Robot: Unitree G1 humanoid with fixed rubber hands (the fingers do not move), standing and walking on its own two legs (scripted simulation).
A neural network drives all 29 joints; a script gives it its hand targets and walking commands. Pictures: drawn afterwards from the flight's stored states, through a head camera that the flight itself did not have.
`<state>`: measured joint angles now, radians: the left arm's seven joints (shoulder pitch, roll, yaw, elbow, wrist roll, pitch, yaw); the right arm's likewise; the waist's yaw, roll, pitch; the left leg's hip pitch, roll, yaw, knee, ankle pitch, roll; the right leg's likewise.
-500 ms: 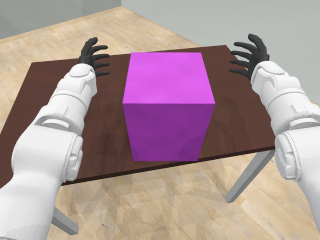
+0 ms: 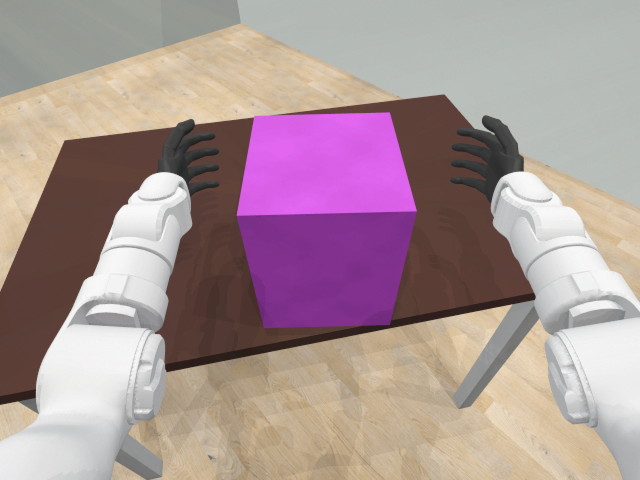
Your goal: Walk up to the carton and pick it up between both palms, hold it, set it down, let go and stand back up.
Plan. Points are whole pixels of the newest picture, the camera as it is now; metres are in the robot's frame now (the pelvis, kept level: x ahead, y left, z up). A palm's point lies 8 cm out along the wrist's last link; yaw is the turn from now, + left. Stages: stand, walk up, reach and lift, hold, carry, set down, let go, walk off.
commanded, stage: set down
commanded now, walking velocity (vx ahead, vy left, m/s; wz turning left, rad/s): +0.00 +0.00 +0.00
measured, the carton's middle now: (324, 224) +0.49 +0.03 +0.05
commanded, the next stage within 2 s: none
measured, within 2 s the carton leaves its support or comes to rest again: neither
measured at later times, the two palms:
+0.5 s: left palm (169, 269) +0.36 +0.22 +0.09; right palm (498, 263) +0.38 -0.19 +0.09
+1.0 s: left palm (177, 341) +0.30 +0.21 +0.03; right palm (511, 339) +0.30 -0.20 +0.04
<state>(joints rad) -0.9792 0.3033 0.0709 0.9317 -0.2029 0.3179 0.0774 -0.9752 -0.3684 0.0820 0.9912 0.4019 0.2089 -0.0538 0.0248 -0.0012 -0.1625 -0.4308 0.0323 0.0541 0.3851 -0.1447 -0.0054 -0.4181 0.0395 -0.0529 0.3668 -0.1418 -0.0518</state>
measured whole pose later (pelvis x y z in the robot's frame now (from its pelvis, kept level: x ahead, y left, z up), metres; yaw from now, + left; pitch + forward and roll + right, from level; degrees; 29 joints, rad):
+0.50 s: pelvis +0.00 +0.00 +0.00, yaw +0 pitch +4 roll +0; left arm -0.53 0.21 0.11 0.60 -0.14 0.22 0.06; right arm -0.55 -0.26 0.00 0.73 0.33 0.08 -0.05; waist 0.03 -0.02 -0.06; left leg -0.28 0.03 0.05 0.37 -0.15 0.00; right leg -0.27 0.04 -0.04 0.36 -0.15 -0.05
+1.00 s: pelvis +0.01 +0.01 +0.00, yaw +0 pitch +1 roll +0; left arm -0.14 0.14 0.03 0.46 -0.13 -0.02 0.09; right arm -0.15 -0.23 0.00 0.56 0.29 -0.11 0.03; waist 0.02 -0.02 -0.04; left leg -0.21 0.02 0.05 0.39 -0.19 0.00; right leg -0.20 0.04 -0.03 0.38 -0.19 -0.04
